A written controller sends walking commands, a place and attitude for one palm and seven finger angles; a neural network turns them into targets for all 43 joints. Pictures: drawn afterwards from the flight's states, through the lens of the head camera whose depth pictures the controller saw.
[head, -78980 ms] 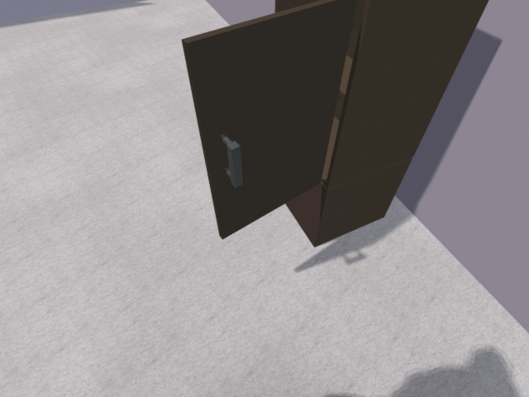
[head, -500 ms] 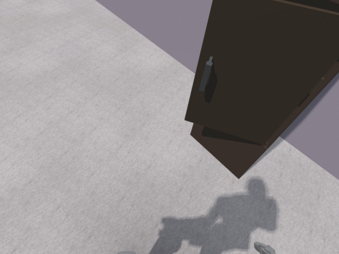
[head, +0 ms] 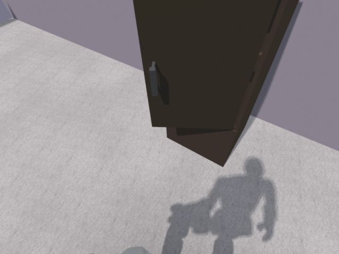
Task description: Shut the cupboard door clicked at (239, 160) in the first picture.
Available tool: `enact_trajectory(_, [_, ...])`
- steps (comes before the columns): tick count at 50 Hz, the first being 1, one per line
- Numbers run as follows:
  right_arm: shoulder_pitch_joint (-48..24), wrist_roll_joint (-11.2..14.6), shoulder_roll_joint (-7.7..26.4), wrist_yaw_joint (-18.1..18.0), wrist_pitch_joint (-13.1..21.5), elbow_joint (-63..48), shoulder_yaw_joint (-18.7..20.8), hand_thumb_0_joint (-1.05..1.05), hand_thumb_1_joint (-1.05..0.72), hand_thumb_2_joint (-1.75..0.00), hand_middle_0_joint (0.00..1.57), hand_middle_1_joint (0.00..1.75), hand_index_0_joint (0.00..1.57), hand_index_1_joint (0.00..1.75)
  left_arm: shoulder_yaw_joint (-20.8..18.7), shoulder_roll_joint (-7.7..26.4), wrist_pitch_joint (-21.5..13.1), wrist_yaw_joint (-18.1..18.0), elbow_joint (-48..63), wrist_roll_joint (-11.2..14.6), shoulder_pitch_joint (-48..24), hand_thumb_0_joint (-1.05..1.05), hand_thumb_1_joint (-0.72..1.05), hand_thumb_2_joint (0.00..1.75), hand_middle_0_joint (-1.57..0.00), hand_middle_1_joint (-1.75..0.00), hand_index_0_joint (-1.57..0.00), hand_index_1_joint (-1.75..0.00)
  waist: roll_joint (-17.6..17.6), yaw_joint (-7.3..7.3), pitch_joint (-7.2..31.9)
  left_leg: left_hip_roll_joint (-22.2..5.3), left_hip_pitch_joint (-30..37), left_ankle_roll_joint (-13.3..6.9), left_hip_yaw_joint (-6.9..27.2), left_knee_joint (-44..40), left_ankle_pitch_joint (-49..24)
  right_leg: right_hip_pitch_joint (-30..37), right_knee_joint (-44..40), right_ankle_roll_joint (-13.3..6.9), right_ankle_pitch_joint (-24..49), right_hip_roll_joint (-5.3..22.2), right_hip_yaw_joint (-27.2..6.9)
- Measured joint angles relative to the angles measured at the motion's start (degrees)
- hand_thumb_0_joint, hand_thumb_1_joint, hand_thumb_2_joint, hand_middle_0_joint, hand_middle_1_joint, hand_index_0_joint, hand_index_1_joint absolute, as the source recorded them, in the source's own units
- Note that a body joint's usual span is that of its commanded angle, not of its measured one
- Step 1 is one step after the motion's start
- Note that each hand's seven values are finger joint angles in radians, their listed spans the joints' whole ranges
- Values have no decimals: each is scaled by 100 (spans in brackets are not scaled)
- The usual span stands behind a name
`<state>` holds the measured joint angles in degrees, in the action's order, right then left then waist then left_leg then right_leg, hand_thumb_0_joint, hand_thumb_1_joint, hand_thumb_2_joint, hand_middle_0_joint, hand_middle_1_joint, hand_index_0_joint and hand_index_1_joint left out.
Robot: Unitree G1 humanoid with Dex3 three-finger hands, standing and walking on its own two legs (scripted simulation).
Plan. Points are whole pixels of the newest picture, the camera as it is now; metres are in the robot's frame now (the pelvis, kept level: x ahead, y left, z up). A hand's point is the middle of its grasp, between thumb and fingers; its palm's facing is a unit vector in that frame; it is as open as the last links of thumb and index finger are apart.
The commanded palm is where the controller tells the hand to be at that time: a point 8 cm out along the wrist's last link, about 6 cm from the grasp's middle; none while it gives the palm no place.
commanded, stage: take the last steps up to it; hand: left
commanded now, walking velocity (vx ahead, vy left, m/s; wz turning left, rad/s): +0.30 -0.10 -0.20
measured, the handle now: (154, 79) +0.70 +0.08 -0.02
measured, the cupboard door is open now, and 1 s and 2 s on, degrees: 30 30 30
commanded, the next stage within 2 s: come to a stop and stand still in 0.60 s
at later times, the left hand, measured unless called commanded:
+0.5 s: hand (122, 225) +0.22 +0.15 -0.17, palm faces -0.18 -0.97 -0.16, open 7.4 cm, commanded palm none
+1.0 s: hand (151, 202) +0.29 +0.08 -0.18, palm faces -0.03 -0.98 -0.19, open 7.3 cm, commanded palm none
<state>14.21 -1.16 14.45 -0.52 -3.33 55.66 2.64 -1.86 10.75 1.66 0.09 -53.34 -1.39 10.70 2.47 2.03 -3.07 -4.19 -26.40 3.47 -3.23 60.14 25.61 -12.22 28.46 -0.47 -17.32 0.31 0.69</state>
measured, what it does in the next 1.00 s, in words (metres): walks ahead: left foot, then right foot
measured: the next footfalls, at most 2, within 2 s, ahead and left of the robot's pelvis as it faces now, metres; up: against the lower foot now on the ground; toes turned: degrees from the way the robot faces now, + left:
left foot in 0.14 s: +0.07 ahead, +0.13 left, +0.00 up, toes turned +4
right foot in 0.58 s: +0.22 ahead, -0.21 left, +0.00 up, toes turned -7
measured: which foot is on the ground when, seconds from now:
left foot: up 0.00-0.12, down 0.14-0.58, up 0.60-0.90, down 0.92-1.00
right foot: down 0.00-0.14, up 0.16-0.56, down 0.58-1.00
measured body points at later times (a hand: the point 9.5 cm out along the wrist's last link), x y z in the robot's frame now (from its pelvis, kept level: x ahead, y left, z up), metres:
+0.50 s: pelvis +0.12 -0.02 +0.00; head +0.16 -0.02 +0.45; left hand +0.23 +0.20 -0.15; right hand +0.01 -0.24 -0.14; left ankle +0.03 +0.12 -0.74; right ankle +0.18 -0.18 -0.70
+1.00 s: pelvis +0.24 -0.10 -0.01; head +0.26 -0.09 +0.44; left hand +0.30 +0.13 -0.17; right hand +0.32 -0.33 -0.15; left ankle +0.28 +0.01 -0.74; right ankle +0.21 -0.18 -0.74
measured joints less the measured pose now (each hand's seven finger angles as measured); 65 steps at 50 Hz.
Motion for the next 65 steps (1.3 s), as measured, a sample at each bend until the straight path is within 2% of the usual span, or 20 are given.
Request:
enact_trajectory(3, [52, -23, -123, 60, 83, 2, -37, 1, -91, -90, 20, 30, 20, 30, -13, 8, -44, 28, -84, -22, 75, 1, 91, 90, -20, -30, -20, -30, -191, -36, 81, 8, 189, 1, -68, -751, -48, 127, -162, -9, 21, 6, -36])
enact_trajectory(7, [158, -45, -230, 71, 294, -31, -100, 1, -91, -90, 20, 30, 20, 30, -63, 54, -53, 93, -208, 3, 261, 1, 91, 90, -20, -30, -20, -30, -379, -114, 213, 59, 895, -71, -178, -2518, -501, 127, 132, 37, -252, -44, -118])
enact_trajectory(10, [232, -112, -346, 15, 476, -51, -148, 1, -91, -90, 20, 30, 20, 30, -126, 154, 79, 139, -358, 13, 384, 1, 91, 90, -20, -30, -20, -30, -567, -60, 287, 58, 1015, -394, -343, -2523, -665, -449, 1607, -76, -960, -76, -217])
enact_trajectory(13, [484, -122, -452, -41, 548, -59, -205, 1, -91, -90, 20, 30, 20, 30, -186, 247, 159, 231, -473, -69, 364, 1, 91, 90, -20, -30, -20, -30, -628, 19, 322, -2, 1358, -374, -433, -2908, -658, -1159, 3039, -54, -602, -33, -87])
enact_trajectory(15, [653, -114, -498, -70, 574, 18, -233, 1, -91, -90, 20, 30, 20, 30, -217, 281, 141, 272, -447, -75, 283, 1, 91, 90, -20, -30, -19, -30, -607, 14, 272, -42, 1620, -322, -453, -3296, -793, -1520, 3430, 7, -204, 44, -48])
enact_trajectory(18, [856, -95, -543, -83, 594, 178, -251, 1, -91, -90, 20, 30, 20, 30, -226, 294, 85, 287, -360, -50, 158, 1, 91, 90, -20, -30, -19, -29, -545, -19, 162, -110, 1971, -276, -519, -3768, -913, -1891, 3381, 84, 213, 178, -46])
enact_trajectory(22, [1034, -96, -573, -64, 580, 365, -209, 1, -91, -90, 20, 30, 20, 30, -187, 268, 67, 281, -324, -34, -32, 1, 91, 90, -19, -30, -19, -29, -457, 18, 1, -202, 2325, -140, -647, -4039, -848, -2019, 2494, 122, 528, 358, 79])
enact_trajectory(26, [1136, -108, -571, -35, 528, 509, -149, 1, -91, -90, 20, 30, 20, 30, -140, 220, 27, 284, -334, -18, -233, 1, 91, 90, -19, -30, -19, -29, -375, 156, -146, -321, 2547, 69, -752, -3891, -523, -1721, 1288, 41, 525, 356, 286])
enact_trajectory(29, [1237, -54, -553, -5, 473, 642, -116, 1, -91, -90, 20, 30, 20, 30, -115, 189, -153, 271, -313, -22, -303, 1, 91, 90, -19, -30, -19, -29, -307, 171, -177, -496, 2482, 181, -732, -3153, -2, -1196, 488, -100, 691, 201, 419])
enact_trajectory(32, [929, 55, -475, 6, 315, 755, -81, 1, -91, -90, 20, 30, 20, 30, -94, 18, -372, 151, -362, 11, -374, 1, 91, 90, -19, -30, -19, -29, -136, 127, -336, -401, 1565, -181, -95, -777, 576, -1076, 804, -214, 344, 75, 533])
enact_trajectory(35, [586, 52, -436, -12, 303, 657, -49, 1, -91, -90, 20, 30, 20, 30, -35, -125, -368, 38, -430, 30, -280, 1, 91, 90, -20, -30, -19, -30, -116, 84, -307, -185, 692, -301, 43, 488, 278, -648, 368, -248, 369, 31, 649])
enact_trajectory(37, [360, 25, -430, -24, 326, 522, -46, 1, -91, -90, 20, 30, 20, 30, -84, -133, -385, -72, -469, 47, -192, 0, 93, 90, -20, -30, -20, -30, -127, 46, -221, -134, 322, -288, -1, 382, 69, -398, 30, -303, 433, -16, 725])
enact_trajectory(40, [20, 20, -432, -52, 352, 334, -84, 1, -91, -90, 20, 30, 20, 30, -33, -103, -366, -120, -571, 13, -76, -1, 94, 90, -20, -30, -20, -30, -144, -27, -85, -62, 142, -212, -72, -563, -215, -147, -280, -333, 459, -81, 788])
enact_trajectory(45, [-486, 62, -469, -48, 303, 160, -145, 0, -91, -90, 20, 30, 20, 30, 33, -170, -267, -166, -708, 29, 94, 0, 93, 90, -20, -30, -20, -30, -121, -204, -17, 112, 557, -159, 0, -2340, -1058, 37, -109, -310, 188, -195, 749])
enact_trajectory(47, [-571, 50, -505, -38, 280, 108, -147, 0, -91, -90, 20, 30, 20, 30, 25, -172, -178, -186, -721, 51, 150, 0, 93, 90, -20, -30, -20, -30, -166, -236, 3, 155, 785, -317, 5, -2672, -1420, 34, 179, -269, -46, -170, 752])
enact_trajectory(51, [-689, 15, -583, -67, 204, -17, -193, 0, -91, -90, 20, 30, 20, 30, -3, -102, -3, -237, -577, 57, 151, 1, 92, 90, -20, -30, -20, -30, -422, -383, -59, 322, 903, -468, -107, -2744, -1102, -88, 568, -124, -209, 10, 603])
enact_trajectory(55, [-845, -15, -525, -102, 151, -122, -191, 0, -91, -90, 20, 30, 20, 30, -23, -51, 88, -212, -423, 63, 70, 1, 92, 90, -20, -30, -20, -30, -388, -426, -263, 368, 860, -467, -134, -2849, -1238, -342, 1227, -25, -833, 27, 225])
enact_trajectory(59, [-908, 21, -406, -82, 67, -150, -121, 0, -91, -90, 20, 30, 20, 30, -42, 9, 39, -198, -297, 18, 160, 1, 91, 90, -20, -30, -20, -30, -200, -430, -320, 282, 664, -347, -109, -2687, -1254, -192, 768, -50, -321, -10, 22])
enact_trajectory(63, [-817, 55, -282, -40, -74, -78, 9, 1, -91, -90, 20, 30, 20, 30, -12, 7, 9, -182, -355, -42, 305, 1, 91, 90, -20, -30, -20, -30, -110, -331, -261, 474, 368, -303, 247, -1418, -2, -126, 585, -230, -339, -22, 86])
enact_trajectory(65, [-775, 63, -237, -34, -99, 1, 30, 1, -91, -90, 20, 30, 20, 30, 3, -7, -1, -181, -387, -39, 361, 1, 91, 90, -20, -30, -20, -30, -143, -312, -224, 532, 335, -276, 320, -828, 157, -82, 375, -249, -187, -4, 56])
